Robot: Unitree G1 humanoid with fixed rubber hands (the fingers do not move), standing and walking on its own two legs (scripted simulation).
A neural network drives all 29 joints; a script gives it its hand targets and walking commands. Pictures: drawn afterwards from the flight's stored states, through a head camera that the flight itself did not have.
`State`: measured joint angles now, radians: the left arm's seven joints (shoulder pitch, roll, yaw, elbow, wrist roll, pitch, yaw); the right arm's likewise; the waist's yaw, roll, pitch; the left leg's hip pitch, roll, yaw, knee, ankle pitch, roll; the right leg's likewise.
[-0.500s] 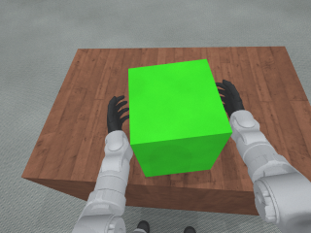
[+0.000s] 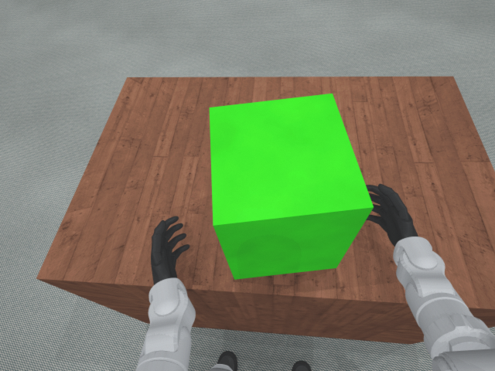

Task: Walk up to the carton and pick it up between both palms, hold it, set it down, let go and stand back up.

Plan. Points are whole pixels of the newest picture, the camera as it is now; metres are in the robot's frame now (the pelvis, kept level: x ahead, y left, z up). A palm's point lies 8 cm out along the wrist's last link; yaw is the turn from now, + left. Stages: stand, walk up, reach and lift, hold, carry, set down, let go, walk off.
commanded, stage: set down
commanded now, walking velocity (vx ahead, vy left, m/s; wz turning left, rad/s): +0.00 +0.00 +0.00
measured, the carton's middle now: (278, 195) +0.42 +0.04 +0.00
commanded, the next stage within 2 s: none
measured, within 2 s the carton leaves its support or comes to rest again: neither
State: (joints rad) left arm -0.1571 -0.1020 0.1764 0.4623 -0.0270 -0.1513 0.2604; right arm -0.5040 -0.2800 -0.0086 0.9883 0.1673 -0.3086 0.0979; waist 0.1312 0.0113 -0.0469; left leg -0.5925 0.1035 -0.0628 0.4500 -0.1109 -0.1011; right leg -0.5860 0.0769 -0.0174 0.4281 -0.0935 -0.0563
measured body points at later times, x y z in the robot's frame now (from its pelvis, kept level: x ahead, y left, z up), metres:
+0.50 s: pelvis +0.00 +0.01 +0.00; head +0.08 +0.02 +0.44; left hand +0.25 +0.22 -0.02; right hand +0.35 -0.17 -0.04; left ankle +0.05 +0.18 -0.73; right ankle +0.06 -0.08 -0.73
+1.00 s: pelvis +0.03 +0.01 +0.01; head +0.06 +0.04 +0.46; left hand +0.23 +0.21 +0.00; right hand +0.30 -0.20 -0.03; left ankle +0.05 +0.18 -0.73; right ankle +0.06 -0.08 -0.73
